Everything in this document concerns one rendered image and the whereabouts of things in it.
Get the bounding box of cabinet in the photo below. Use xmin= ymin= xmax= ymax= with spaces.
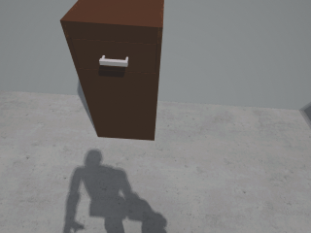
xmin=60 ymin=0 xmax=164 ymax=141

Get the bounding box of drawer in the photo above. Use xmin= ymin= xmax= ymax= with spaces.
xmin=71 ymin=38 xmax=157 ymax=73

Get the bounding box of handle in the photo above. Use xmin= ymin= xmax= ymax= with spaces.
xmin=99 ymin=55 xmax=128 ymax=67

